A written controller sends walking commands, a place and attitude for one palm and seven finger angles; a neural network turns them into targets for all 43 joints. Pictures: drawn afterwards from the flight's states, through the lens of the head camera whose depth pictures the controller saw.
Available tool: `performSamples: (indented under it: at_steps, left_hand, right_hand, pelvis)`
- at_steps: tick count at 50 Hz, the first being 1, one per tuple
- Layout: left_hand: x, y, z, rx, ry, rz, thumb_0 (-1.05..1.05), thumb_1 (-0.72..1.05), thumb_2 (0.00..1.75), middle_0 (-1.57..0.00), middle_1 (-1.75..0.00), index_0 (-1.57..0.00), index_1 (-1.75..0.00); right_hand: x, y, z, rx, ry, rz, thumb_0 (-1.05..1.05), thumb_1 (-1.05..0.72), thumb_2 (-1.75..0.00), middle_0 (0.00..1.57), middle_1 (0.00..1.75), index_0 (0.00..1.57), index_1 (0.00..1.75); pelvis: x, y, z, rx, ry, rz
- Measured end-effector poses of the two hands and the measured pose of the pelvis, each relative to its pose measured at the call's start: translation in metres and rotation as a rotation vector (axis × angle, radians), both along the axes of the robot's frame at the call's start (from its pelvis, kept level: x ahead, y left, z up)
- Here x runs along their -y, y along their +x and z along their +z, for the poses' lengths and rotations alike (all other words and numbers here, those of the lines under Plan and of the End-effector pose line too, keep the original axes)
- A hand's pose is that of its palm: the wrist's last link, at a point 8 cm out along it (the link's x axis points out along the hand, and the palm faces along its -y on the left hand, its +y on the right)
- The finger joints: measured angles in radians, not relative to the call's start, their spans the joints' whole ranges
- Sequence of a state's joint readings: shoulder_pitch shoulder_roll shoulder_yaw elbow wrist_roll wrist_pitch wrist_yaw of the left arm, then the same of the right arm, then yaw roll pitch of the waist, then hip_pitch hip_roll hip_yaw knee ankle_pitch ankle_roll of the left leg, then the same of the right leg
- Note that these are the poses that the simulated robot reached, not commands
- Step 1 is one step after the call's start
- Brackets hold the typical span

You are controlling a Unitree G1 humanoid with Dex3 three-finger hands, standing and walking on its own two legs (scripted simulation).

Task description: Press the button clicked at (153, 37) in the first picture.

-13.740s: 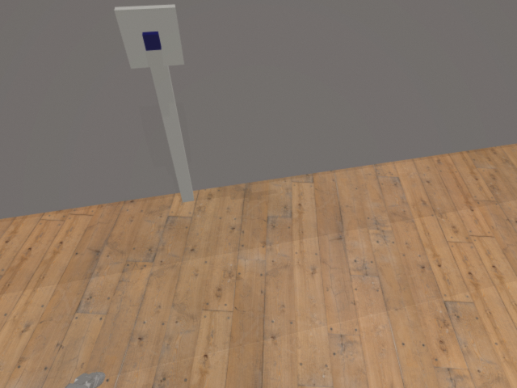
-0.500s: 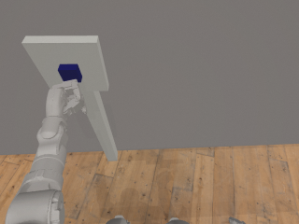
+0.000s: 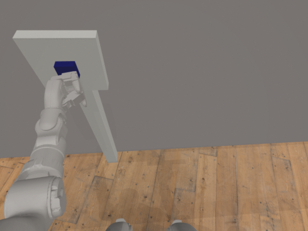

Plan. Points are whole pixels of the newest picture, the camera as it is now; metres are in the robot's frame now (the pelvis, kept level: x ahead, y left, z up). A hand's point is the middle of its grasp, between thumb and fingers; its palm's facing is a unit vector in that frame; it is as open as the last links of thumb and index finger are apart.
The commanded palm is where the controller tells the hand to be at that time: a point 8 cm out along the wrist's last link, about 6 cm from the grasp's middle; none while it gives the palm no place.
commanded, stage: press the button with the knuckle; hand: left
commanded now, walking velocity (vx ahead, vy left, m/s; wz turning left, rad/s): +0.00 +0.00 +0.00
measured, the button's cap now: (67, 69) +0.51 +0.22 +0.11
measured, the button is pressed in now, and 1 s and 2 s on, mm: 3 0 0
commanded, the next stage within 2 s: hold the button down briefly in 0.26 s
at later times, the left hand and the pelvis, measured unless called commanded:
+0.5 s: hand (81, 89) +0.47 +0.18 +0.07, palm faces +0.04 -1.00 -0.03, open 3.0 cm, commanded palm +0.46 +0.23 +0.08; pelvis -0.02 +0.00 -0.01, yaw +1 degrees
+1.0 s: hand (81, 93) +0.45 +0.18 +0.07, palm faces +0.07 -1.00 -0.02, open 3.4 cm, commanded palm +0.42 +0.23 +0.08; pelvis -0.02 +0.00 -0.01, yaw +0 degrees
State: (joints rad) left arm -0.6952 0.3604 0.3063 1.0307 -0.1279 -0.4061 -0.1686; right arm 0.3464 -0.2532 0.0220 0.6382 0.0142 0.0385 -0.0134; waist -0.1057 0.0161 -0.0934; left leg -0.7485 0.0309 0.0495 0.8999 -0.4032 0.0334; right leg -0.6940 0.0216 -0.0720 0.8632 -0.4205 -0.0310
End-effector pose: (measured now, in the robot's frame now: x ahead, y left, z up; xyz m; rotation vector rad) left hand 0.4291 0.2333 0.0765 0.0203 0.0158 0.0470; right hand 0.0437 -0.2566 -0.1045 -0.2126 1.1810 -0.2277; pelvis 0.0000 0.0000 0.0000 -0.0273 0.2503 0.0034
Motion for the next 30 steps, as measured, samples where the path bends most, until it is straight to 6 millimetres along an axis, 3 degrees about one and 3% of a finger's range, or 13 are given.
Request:
performSamples:
  at_steps: [30]
  left_hand:
    - [-0.003,0.016,0.0,-0.008,-0.002,0.009,0.02,0.78,0.93,-1.3,-1.5,-1.42,-1.5]
  right_hand:
    - [0.007,-0.064,-0.006,-0.089,-0.046,-0.013,0.01,-0.91,-0.9,0.21,0.29,0.2,0.3]
  pelvis:
    - [0.001,-0.028,-0.013,-0.047,-0.02,0.016]
